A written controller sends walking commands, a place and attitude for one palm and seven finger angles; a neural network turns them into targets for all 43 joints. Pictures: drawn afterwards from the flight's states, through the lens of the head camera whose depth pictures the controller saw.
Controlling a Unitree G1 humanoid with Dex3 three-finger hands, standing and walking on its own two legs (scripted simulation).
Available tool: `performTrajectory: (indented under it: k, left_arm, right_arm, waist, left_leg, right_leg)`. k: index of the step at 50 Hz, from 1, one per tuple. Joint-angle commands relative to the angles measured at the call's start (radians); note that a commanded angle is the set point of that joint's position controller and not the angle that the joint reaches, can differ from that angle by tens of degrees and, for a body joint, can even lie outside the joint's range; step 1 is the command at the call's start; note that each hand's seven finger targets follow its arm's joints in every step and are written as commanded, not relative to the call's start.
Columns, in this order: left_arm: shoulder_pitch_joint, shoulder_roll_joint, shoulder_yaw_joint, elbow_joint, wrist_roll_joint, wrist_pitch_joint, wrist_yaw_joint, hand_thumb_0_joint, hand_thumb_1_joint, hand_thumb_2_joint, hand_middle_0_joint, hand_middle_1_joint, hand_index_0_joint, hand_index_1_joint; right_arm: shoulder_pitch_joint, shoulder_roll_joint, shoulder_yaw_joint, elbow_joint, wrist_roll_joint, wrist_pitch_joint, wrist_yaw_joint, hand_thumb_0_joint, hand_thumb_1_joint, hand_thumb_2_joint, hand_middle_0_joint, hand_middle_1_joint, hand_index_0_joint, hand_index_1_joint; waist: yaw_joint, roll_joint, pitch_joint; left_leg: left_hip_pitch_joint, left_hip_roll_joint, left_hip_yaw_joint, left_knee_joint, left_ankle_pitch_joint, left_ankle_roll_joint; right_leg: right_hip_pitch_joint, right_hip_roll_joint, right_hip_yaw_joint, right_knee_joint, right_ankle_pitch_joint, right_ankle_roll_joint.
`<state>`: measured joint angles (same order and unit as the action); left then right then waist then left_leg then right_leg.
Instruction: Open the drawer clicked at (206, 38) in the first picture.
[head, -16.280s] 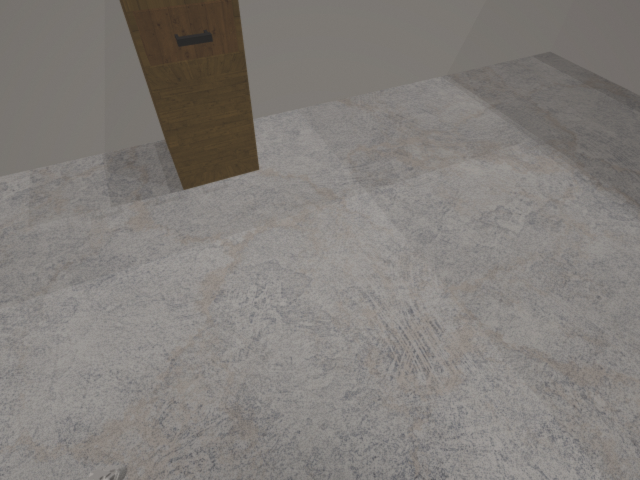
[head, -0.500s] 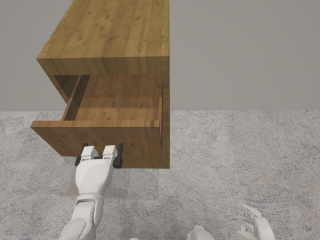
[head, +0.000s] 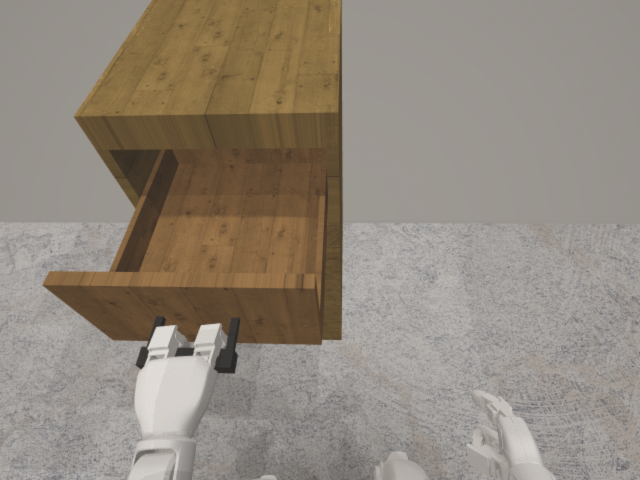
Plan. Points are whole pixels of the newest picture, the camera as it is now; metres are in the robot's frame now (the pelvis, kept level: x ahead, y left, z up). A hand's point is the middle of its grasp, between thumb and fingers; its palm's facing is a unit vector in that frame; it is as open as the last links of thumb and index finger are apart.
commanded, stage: pull the drawer open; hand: left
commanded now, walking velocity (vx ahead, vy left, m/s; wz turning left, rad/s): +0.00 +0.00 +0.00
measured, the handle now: (192, 342) +0.29 +0.20 -0.02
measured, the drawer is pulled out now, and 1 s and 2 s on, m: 0.24 0.30 0.30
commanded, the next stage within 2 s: open the thumb to release the handle in 0.66 s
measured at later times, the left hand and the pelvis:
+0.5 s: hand (185, 442) +0.18 +0.18 -0.04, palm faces -0.02 -0.12 -0.99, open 6.1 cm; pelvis +0.00 +0.00 -0.01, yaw +0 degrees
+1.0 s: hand (177, 442) +0.18 +0.19 -0.04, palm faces +0.02 -0.09 -1.00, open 7.0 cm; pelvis -0.02 -0.01 -0.02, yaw +1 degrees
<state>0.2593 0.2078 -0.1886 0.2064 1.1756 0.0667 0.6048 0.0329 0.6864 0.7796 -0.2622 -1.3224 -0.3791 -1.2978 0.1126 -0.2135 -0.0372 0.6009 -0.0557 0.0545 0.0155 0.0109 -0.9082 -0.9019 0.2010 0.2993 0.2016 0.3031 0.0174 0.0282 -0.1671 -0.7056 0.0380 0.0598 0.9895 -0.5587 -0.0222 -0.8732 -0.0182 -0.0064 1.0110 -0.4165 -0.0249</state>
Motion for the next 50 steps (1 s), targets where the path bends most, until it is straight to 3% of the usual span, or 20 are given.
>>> performTrajectory:
  k: [1, 4, 6, 12, 13, 16, 21, 24, 27, 29, 30, 34, 37, 38, 39, 40, 46, 47, 50]
  left_arm:
    - [0.14, 0.12, 0.114, -0.221, -0.026, 0.003, 0.056, 0.0, 0.9, 0.9, -0.4, -1.35, -0.4, -1.35]
    - [0.196, 0.095, 0.083, -0.221, -0.022, -0.007, 0.055, 0.0, 0.9, 0.9, -0.4, -1.35, -0.4, -1.35]
    - [0.202, 0.119, 0.108, -0.249, -0.02, -0.01, 0.057, 0.0, 0.9, 0.9, -0.4, -1.35, -0.4, -1.35]
    - [0.267, 0.112, 0.102, -0.266, -0.018, -0.027, 0.059, 0.0, 0.9, 0.9, -0.4, -1.35, -0.4, -1.35]
    - [0.292, 0.128, 0.124, -0.27, -0.021, -0.03, 0.058, 0.0, 0.9, 0.9, -0.4, -1.35, -0.4, -1.35]
    - [0.337, 0.143, 0.136, -0.319, -0.019, -0.047, 0.059, 0.0, 0.9, 0.9, -0.4, -1.35, -0.4, -1.35]
    - [0.45, 0.133, 0.13, -0.356, -0.03, -0.076, 0.045, 0.0, 0.9, 0.9, -0.4, -1.35, -0.4, -1.35]
    - [0.468, 0.144, 0.139, -0.359, -0.025, -0.096, 0.046, 0.0, 0.9, 0.9, -0.4, -1.35, -0.4, -1.35]
    - [0.502, 0.171, 0.173, -0.385, -0.02, -0.116, 0.052, 0.0, 0.9, 0.9, -0.4, -1.35, -0.4, -1.35]
    - [0.521, 0.151, 0.152, -0.391, -0.025, -0.122, 0.045, 0.0, 0.9, 0.9, -0.4, -1.35, -0.4, -1.35]
    - [0.513, 0.172, 0.177, -0.407, -0.027, -0.124, 0.044, 0.0, 0.9, 0.9, -0.4, -1.35, -0.4, -1.35]
    - [0.553, 0.159, 0.169, -0.415, -0.028, -0.128, 0.045, 0.0, 0.9, 0.9, -0.4, -1.35, -0.4, -1.35]
    - [0.564, 0.153, 0.161, -0.423, -0.033, -0.123, 0.043, 0.0, 0.9, 0.9, -0.4, -1.35, -0.4, -1.35]
    - [0.226, 0.165, 0.133, -0.424, -0.006, -0.105, 0.055, 0.0, 0.9, 0.9, -0.4, -1.35, -0.4, -1.35]
    - [0.243, 0.169, 0.173, -0.404, 0.001, -0.109, 0.072, 0.0, 0.83, 0.87, -0.395, -1.342, -0.395, -1.342]
    - [0.283, 0.181, 0.188, -0.357, 0.001, -0.099, 0.079, 0.0, 0.76, 0.84, -0.39, -1.335, -0.39, -1.335]
    - [0.234, 0.144, 0.124, -0.361, -0.035, -0.037, 0.065, 0.0, 0.34, 0.66, -0.36, -1.29, -0.36, -1.29]
    - [0.262, 0.144, 0.124, -0.33, -0.039, -0.034, 0.06, 0.0, 0.27, 0.63, -0.355, -1.283, -0.355, -1.283]
    - [0.236, 0.151, 0.111, -0.319, -0.036, -0.033, 0.046, 0.0, 0.06, 0.54, -0.34, -1.26, -0.34, -1.26]
  right_arm:
    - [-0.092, -0.098, -0.029, -0.164, 0.002, -0.049, -0.009, 0.0, -0.9, -0.9, 0.2, 0.3, 0.2, 0.3]
    - [-0.097, -0.095, -0.024, -0.17, 0.0, -0.052, -0.003, 0.0, -0.9, -0.9, 0.2, 0.3, 0.2, 0.3]
    - [-0.098, -0.098, -0.025, -0.176, 0.0, -0.051, -0.001, 0.0, -0.9, -0.9, 0.2, 0.3, 0.2, 0.3]
    - [-0.099, -0.094, -0.019, -0.186, -0.008, -0.057, 0.002, 0.0, -0.9, -0.9, 0.2, 0.3, 0.2, 0.3]
    - [-0.093, -0.093, -0.02, -0.191, -0.004, -0.057, 0.003, 0.0, -0.9, -0.9, 0.2, 0.3, 0.2, 0.3]
    - [-0.097, -0.093, -0.018, -0.201, -0.008, -0.061, 0.006, 0.0, -0.9, -0.9, 0.2, 0.3, 0.2, 0.3]
    - [-0.098, -0.089, -0.009, -0.216, -0.013, -0.068, 0.017, 0.0, -0.9, -0.9, 0.2, 0.3, 0.2, 0.3]
    - [-0.098, -0.088, -0.007, -0.218, -0.02, -0.074, 0.018, 0.0, -0.9, -0.9, 0.2, 0.3, 0.2, 0.3]
    - [-0.09, -0.084, -0.008, -0.227, -0.027, -0.078, 0.018, 0.0, -0.9, -0.9, 0.2, 0.3, 0.2, 0.3]
    - [-0.089, -0.086, -0.008, -0.232, -0.028, -0.079, 0.023, 0.0, -0.9, -0.9, 0.2, 0.3, 0.2, 0.3]
    - [-0.082, -0.088, -0.012, -0.235, -0.027, -0.075, 0.024, 0.0, -0.9, -0.9, 0.2, 0.3, 0.2, 0.3]
    - [-0.086, -0.086, -0.01, -0.242, -0.029, -0.075, 0.025, 0.0, -0.9, -0.9, 0.2, 0.3, 0.2, 0.3]
    - [-0.083, -0.085, -0.01, -0.249, -0.031, -0.076, 0.027, 0.0, -0.9, -0.9, 0.2, 0.3, 0.2, 0.3]
    - [-0.081, -0.111, -0.021, -0.212, -0.039, -0.06, 0.02, 0.0, -0.9, -0.9, 0.2, 0.3, 0.2, 0.3]
    - [-0.076, -0.097, -0.027, -0.22, -0.042, -0.068, 0.009, 0.0, -0.9, -0.9, 0.2, 0.3, 0.2, 0.3]
    - [-0.068, -0.097, -0.026, -0.215, -0.037, -0.074, 0.003, 0.0, -0.9, -0.9, 0.2, 0.3, 0.2, 0.3]
    - [-0.08, -0.107, -0.026, -0.204, -0.017, -0.073, -0.02, 0.0, -0.9, -0.9, 0.2, 0.3, 0.2, 0.3]
    - [-0.078, -0.102, -0.025, -0.197, -0.015, -0.074, -0.023, 0.0, -0.9, -0.9, 0.2, 0.3, 0.2, 0.3]
    - [-0.091, -0.102, -0.019, -0.191, -0.008, -0.072, -0.03, 0.0, -0.9, -0.9, 0.2, 0.3, 0.2, 0.3]
  waist:
    - [0.052, -0.072, -0.265]
    - [0.051, -0.073, -0.22]
    - [0.054, -0.062, -0.237]
    - [0.054, -0.074, -0.211]
    - [0.064, -0.077, -0.218]
    - [0.071, -0.061, -0.249]
    - [0.075, -0.077, -0.222]
    - [0.074, -0.082, -0.192]
    - [0.08, -0.091, -0.209]
    - [0.079, -0.067, -0.194]
    - [0.084, -0.068, -0.204]
    - [0.085, -0.057, -0.214]
    - [0.08, -0.074, -0.217]
    - [-0.003, -0.1, -0.197]
    - [0.032, -0.086, -0.199]
    - [0.041, -0.092, -0.216]
    - [0.029, -0.093, -0.257]
    - [0.033, -0.127, -0.24]
    - [0.038, -0.121, -0.204]
  left_leg:
    - [0.011, -0.083, -0.015, -0.101, 0.363, 0.028]
    - [0.002, -0.082, -0.017, -0.095, 0.353, 0.027]
    - [0.006, -0.08, -0.019, -0.09, 0.355, 0.028]
    - [-0.011, -0.083, -0.02, -0.075, 0.324, 0.029]
    - [-0.017, -0.082, -0.02, -0.075, 0.321, 0.029]
    - [-0.006, -0.083, -0.022, -0.058, 0.366, 0.029]
    - [-0.034, -0.084, -0.025, -0.039, 0.362, 0.029]
    - [-0.055, -0.088, -0.025, -0.028, 0.309, 0.028]
    - [-0.056, -0.093, -0.026, -0.01, 0.304, 0.027]
    - [-0.059, -0.094, -0.024, -0.004, 0.287, 0.026]
    - [-0.067, -0.09, -0.025, -0.004, 0.282, 0.028]
    - [-0.073, -0.092, -0.026, 0.009, 0.307, 0.026]
    - [-0.076, -0.091, -0.027, 0.019, 0.308, 0.027]
    - [-0.091, -0.084, -0.04, 0.043, 0.252, 0.032]
    - [-0.103, -0.087, -0.032, 0.034, 0.221, 0.033]
    - [-0.099, -0.087, -0.031, 0.03, 0.217, 0.032]
    - [-0.068, -0.087, -0.027, -0.011, 0.237, 0.041]
    - [-0.074, -0.088, -0.024, -0.018, 0.227, 0.039]
    - [-0.091, -0.088, -0.019, -0.038, 0.184, 0.041]
  right_leg:
    - [0.365, 0.032, 0.021, -0.115, 0.432, -0.028]
    - [0.328, 0.035, 0.013, -0.111, 0.403, -0.027]
    - [0.327, 0.038, 0.019, -0.105, 0.392, -0.03]
    - [0.297, 0.038, 0.025, -0.098, 0.359, -0.028]
    - [0.305, 0.037, 0.022, -0.095, 0.348, -0.028]
    - [0.314, 0.038, 0.034, -0.075, 0.416, -0.033]
    - [0.296, 0.036, 0.04, -0.06, 0.423, -0.033]
    - [0.255, 0.036, 0.059, -0.063, 0.351, -0.032]
    - [0.237, 0.036, 0.082, -0.055, 0.336, -0.035]
    - [0.205, 0.034, 0.077, -0.054, 0.288, -0.038]
    - [0.214, 0.033, 0.071, -0.052, 0.279, -0.036]
    - [0.207, 0.038, 0.071, -0.03, 0.315, -0.039]
    - [0.203, 0.035, 0.073, -0.029, 0.315, -0.036]
    - [0.114, 0.024, 0.083, -0.042, 0.254, -0.028]
    - [0.14, 0.023, 0.07, -0.048, 0.2, -0.025]
    - [0.155, 0.025, 0.063, -0.05, 0.19, -0.027]
    - [0.239, 0.021, 0.039, -0.081, 0.255, -0.019]
    - [0.249, 0.02, 0.036, -0.09, 0.242, -0.014]
    - [0.254, 0.015, 0.039, -0.12, 0.174, -0.011]
